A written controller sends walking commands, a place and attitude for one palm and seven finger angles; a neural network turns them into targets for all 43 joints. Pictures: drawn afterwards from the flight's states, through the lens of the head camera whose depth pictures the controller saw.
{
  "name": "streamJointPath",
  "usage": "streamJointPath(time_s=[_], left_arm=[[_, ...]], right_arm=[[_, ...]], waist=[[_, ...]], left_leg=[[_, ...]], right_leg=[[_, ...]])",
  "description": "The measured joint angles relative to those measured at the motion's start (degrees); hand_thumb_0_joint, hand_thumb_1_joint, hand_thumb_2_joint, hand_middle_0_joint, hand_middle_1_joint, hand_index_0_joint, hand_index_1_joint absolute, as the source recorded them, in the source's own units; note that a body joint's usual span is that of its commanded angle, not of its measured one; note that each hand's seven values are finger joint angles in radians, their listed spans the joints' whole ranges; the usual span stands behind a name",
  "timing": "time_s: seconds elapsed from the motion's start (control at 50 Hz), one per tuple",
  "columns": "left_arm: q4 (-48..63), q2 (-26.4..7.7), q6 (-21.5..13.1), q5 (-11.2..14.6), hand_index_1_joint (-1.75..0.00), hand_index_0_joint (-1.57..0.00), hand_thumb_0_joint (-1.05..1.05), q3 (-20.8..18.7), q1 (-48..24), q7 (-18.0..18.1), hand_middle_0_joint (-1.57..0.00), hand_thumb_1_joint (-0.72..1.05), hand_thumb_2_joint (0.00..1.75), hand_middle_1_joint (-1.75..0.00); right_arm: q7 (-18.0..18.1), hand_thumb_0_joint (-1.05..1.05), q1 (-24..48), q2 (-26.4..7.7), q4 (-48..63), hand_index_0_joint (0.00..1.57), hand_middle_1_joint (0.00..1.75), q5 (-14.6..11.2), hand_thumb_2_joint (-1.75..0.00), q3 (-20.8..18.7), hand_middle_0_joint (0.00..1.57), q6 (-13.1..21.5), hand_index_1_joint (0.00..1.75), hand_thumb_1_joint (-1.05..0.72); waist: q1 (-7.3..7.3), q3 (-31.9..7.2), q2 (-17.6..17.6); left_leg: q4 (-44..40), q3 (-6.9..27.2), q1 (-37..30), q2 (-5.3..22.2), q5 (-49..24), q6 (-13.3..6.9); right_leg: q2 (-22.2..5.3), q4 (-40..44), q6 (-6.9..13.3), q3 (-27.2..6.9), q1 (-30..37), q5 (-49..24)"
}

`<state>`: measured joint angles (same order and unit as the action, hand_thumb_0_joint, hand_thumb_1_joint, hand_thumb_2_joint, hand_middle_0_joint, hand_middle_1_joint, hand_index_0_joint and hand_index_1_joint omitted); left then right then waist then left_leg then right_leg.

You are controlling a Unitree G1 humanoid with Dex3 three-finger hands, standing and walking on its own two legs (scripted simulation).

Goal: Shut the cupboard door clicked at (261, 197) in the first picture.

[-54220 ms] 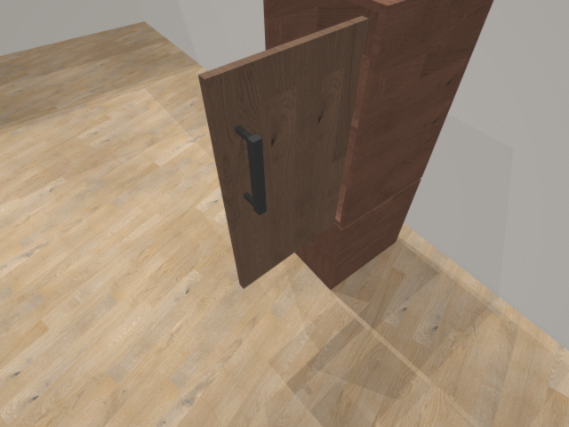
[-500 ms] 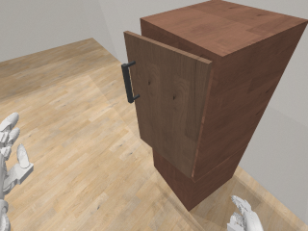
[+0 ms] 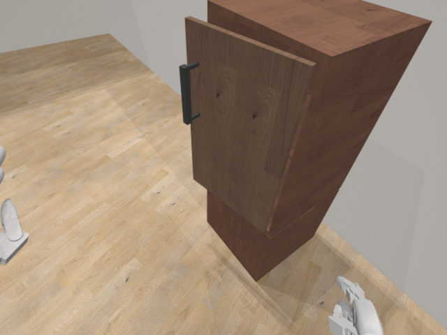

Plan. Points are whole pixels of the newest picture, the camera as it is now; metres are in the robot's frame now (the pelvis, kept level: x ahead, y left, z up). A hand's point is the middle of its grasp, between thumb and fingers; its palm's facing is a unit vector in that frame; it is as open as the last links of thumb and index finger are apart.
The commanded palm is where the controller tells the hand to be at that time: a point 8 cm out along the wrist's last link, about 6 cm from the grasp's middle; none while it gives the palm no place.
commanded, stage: step back with the hand held close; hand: left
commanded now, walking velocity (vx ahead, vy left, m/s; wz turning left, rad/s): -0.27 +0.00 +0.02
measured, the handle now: (191, 94) +0.70 +0.13 +0.08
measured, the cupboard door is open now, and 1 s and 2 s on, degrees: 11 11 11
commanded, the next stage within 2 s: stop stepping back and stand still in 0.56 s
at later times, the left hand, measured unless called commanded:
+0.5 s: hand out of the picture +0.07 +0.28 +0.18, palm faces +0.54 -0.74 -0.41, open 7.4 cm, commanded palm -0.02 +0.31 +0.19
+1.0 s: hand out of the picture -0.05 +0.30 +0.18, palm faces +0.52 -0.80 -0.29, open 7.4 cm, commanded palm -0.14 +0.32 +0.19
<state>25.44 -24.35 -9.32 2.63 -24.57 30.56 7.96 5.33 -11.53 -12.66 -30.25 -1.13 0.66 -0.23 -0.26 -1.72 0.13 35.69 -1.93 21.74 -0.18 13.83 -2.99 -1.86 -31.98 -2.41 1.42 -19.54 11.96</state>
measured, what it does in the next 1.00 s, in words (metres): walks backwards: right foot, then left foot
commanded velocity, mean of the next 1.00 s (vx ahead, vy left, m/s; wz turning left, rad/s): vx -0.14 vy -0.02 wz -0.08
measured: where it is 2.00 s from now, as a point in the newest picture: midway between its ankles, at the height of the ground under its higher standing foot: outside the picture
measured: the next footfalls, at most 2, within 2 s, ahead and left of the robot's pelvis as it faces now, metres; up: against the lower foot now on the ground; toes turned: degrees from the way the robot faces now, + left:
right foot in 0.68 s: -0.22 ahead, -0.15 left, +0.00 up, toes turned +7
left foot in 0.88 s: -0.17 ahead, +0.12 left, +0.00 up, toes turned +8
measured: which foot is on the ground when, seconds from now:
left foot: down 0.00-0.68, up 0.70-0.86, down 0.88-1.00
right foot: down 0.00-0.44, up 0.46-0.66, down 0.68-0.90, up 0.92-1.00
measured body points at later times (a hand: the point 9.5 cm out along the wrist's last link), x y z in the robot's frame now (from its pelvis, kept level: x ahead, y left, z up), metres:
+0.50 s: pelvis -0.12 -0.01 -0.01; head -0.12 +0.01 +0.44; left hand +0.04 +0.32 +0.20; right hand +0.07 -0.24 -0.08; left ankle +0.05 +0.10 -0.72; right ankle -0.03 -0.15 -0.69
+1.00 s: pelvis -0.27 +0.02 +0.01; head -0.28 +0.05 +0.45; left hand -0.08 +0.34 +0.20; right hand -0.08 -0.20 -0.05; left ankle -0.21 +0.12 -0.73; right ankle -0.26 -0.12 -0.70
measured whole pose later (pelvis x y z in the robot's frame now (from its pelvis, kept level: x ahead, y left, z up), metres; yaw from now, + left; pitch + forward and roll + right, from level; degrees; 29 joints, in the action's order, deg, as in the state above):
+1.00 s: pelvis -0.27 +0.02 +0.01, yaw +3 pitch -2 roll -1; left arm 24.2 -23.1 -9.0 2.9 -24.0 20.2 10.3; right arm 3.7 -10.2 -8.8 -36.0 0.3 1.6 7.8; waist -1.5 0.0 -4.1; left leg 31.3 -5.2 18.7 1.7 11.0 -1.7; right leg 0.7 -47.4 -1.3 -2.5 -20.1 25.8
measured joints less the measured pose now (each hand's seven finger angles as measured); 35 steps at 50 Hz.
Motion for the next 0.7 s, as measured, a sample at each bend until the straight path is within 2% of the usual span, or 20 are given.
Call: streamJointPath(time_s=[0.12, 0.2, 0.26, 0.3, 0.36, 0.4, 0.44, 0.46, 0.5, 0.54, 0.56, 0.6, 0.66, 0.68, 0.7], left_arm=[[0.87, 1.39, -1.61, -2.03, -0.3, -0.22, 0.01, 0.08, -2.9, 0.04, -0.21, 0.89, 0.9, -0.3], [2.61, 1.13, -3.51, -2.59, -0.3, -0.22, 0.01, -1.07, -3.95, 0.05, -0.21, 0.89, 0.9, -0.3], [4.04, 1.29, -4.85, -2.12, -0.3, -0.22, 0.01, -2.13, -2.53, 0.41, -0.21, 0.88, 0.9, -0.3], [4.6, 1.6, -5.33, -1.56, -0.3, -0.22, 0.01, -2.08, -1.67, 0.98, -0.21, 0.88, 0.9, -0.3], [4.17, 1.68, -5.31, -1.15, -0.3, -0.22, 0.01, -0.79, -2.45, 1.71, -0.21, 0.88, 0.9, -0.3], [3.03, 1.39, -5.14, -0.97, -0.3, -0.22, 0.01, 0.01, -3.8, 1.95, -0.21, 0.88, 0.9, -0.3], [1.79, 1.12, -4.87, -0.82, -0.3, -0.22, 0.01, 0.2, -4.76, 2.11, -0.21, 0.88, 0.9, -0.3], [1.29, 0.89, -4.57, -0.79, -0.3, -0.22, 0.01, 0.01, -5.21, 2.05, -0.21, 0.88, 0.9, -0.3], [1.12, -0.49, -3.32, -0.38, -0.3, -0.22, 0.01, -0.37, -6.49, 1.5, -0.21, 0.88, 0.9, -0.3], [2.93, -2.88, -2.94, 0.28, -0.3, -0.22, 0.01, -1.12, -7.61, 0.88, -0.21, 0.88, 0.9, -0.31], [4.17, -3.95, -3.48, 0.61, -0.3, -0.22, 0.01, -1.68, -7.58, 0.84, -0.21, 0.88, 0.9, -0.31], [6.59, -5.13, -4.64, 1.34, -0.3, -0.22, 0.01, -3.15, -5.92, 1.06, -0.21, 0.88, 0.9, -0.31], [8.14, -5.35, -5.55, 2.48, -0.3, -0.22, 0.01, -5.63, -2.46, 1.14, -0.21, 0.89, 0.9, -0.3], [8.14, -5.2, -5.95, 2.45, -0.3, -0.22, 0.01, -6.41, -1.87, 1.14, -0.21, 0.89, 0.9, -0.3], [7.57, -3.71, -6.37, 1.84, -0.3, -0.22, 0.01, -5.55, -2.07, 1.11, -0.21, 0.89, 0.9, -0.3]], right_arm=[[0.05, 0.01, -2.4, 0.28, -0.76, 0.2, 0.3, 0.46, -0.9, 0.21, 0.2, 2.16, 0.3, -0.9], [-0.41, 0.01, -3.53, 0.56, -1.85, 0.2, 0.3, 0.59, -0.9, 0.07, 0.2, 3.3, 0.3, -0.9], [-0.85, 0.01, -3.59, 0.47, -2.98, 0.2, 0.3, 0.85, -0.9, -0.24, 0.2, 3.9, 0.3, -0.9], [-1.19, 0.01, -3.09, 0.2, -4.04, 0.2, 0.3, 1.28, -0.9, -0.53, 0.2, 4.05, 0.3, -0.9], [-1.42, 0.01, -2.1, -0.35, -5.29, 0.2, 0.3, 1.45, -0.9, -0.86, 0.2, 3.67, 0.3, -0.9], [-1.27, 0.01, -1.43, -0.53, -5.64, 0.2, 0.3, 1.21, -0.9, -0.91, 0.2, 3.39, 0.3, -0.9], [-0.93, 0.01, -0.69, -0.49, -5.33, 0.2, 0.3, 0.92, -0.9, -0.84, 0.2, 3.33, 0.3, -0.9], [-0.71, 0.01, -0.31, -0.33, -4.86, 0.2, 0.3, 0.83, -0.9, -0.86, 0.2, 3.49, 0.3, -0.9], [-0.45, 0.01, -0.09, 0.63, -4.11, 0.2, 0.3, 1.12, -0.9, -1.54, 0.2, 4.3, 0.3, -0.9], [-0.84, 0.01, -0.35, 2.1, -4.69, 0.2, 0.3, 1.25, -0.9, -2.13, 0.2, 5.59, 0.3, -0.9], [-1.33, 0.01, -0.48, 2.73, -5.27, 0.2, 0.3, 1.1, -0.9, -2.25, 0.2, 6.17, 0.3, -0.9], [-2.28, 0.01, -0.53, 3.52, -6.07, 0.2, 0.3, 0.6, -0.9, -2.32, 0.2, 6.83, 0.3, -0.9], [-2.8, 0.01, 0.76, 3.74, -5.78, 0.2, 0.3, 0.46, -0.9, -2.05, 0.2, 7.22, 0.3, -0.9], [-2.92, 0.01, 1.9, 3.61, -5.63, 0.2, 0.3, 0.56, -0.9, -1.94, 0.2, 7.4, 0.3, -0.9], [-3.03, 0.01, 3.08, 2.93, -6.47, 0.2, 0.3, 0.73, -0.9, -2.13, 0.2, 7.49, 0.3, -0.9]], waist=[[-0.49, 1.5, -0.08], [-1.0, 2.19, 0.04], [-0.18, 1.76, 0.01], [0.6, 1.36, -0.13], [1.01, 1.5, -0.31], [0.82, 1.84, -0.29], [0.31, 2.24, 0.16], [-0.22, 2.7, 0.8], [-1.7, 3.75, 2.55], [-2.6, 4.0, 2.92], [-2.65, 3.58, 2.56], [-2.3, 1.92, 1.61], [-0.77, -0.48, 0.17], [0.49, -0.49, -0.76], [1.7, 0.54, 0.03]], left_leg=[[4.68, 1.63, 3.69, 0.59, 0.03, -0.35], [7.59, 1.2, 6.05, 1.91, 2.45, 0.19], [8.75, 0.53, 7.33, 1.9, 6.86, 0.8], [8.66, 0.2, 7.97, 1.28, 9.75, 1.89], [7.11, -0.23, 8.45, 0.39, 10.1, 2.57], [5.84, -0.51, 8.85, 0.3, 8.58, 2.05], [4.64, -0.78, 9.64, 0.92, 6.8, 0.98], [3.93, -0.88, 10.16, 1.77, 5.19, 0.09], [0.94, -0.68, 10.83, 4.15, -3.06, -0.94], [-2.0, -1.27, 11.5, 6.28, -10.54, -1.25], [-3.13, -2.15, 11.92, 7.13, -12.7, -1.06], [-4.59, -4.54, 13.26, 8.12, -14.89, -0.61], [-4.78, -8.87, 16.65, 8.25, -13.7, 0.78], [-2.53, -10.3, 18.57, 8.06, -9.28, 2.77], [2.45, -8.91, 19.98, 7.79, -2.91, 4.73]], right_leg=[[1.99, -4.54, 0.21, -1.08, -1.66, 1.46], [2.6, -7.06, 0.7, -0.8, -2.76, 2.38], [2.16, -7.49, 1.23, -0.88, -4.0, 1.83], [1.81, -6.88, 1.35, -1.69, -4.92, 0.69], [1.08, -5.29, 0.99, -2.4, -5.62, -1.43], [0.81, -4.68, 0.71, -2.39, -6.19, -1.16], [1.33, -5.65, 0.84, -2.38, -7.61, 4.26], [2.34, -8.74, 0.81, -2.5, -8.93, 7.72], [5.2, -21.57, 0.79, -1.84, -10.94, 13.28], [7.3, -31.32, 0.85, -0.74, -9.8, 16.52], [7.62, -32.79, 1.02, 0.02, -8.03, 17.5], [7.05, -29.58, 1.73, 1.78, -2.87, 19.55], [5.06, -14.55, 3.66, 3.0, 6.16, 23.37], [4.11, -9.43, 4.89, 1.25, 7.34, 23.13], [4.03, -10.4, 4.73, 0.56, 6.36, 21.44]])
